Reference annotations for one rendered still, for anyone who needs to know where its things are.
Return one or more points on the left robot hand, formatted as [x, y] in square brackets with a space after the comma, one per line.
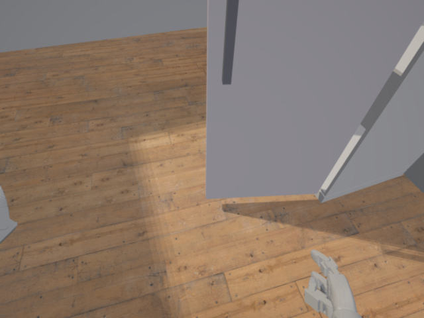
[7, 226]

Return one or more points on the right robot hand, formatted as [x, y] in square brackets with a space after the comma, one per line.
[334, 292]

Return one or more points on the handle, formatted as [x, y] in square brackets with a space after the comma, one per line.
[229, 43]

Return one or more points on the fridge door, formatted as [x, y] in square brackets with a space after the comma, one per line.
[305, 74]

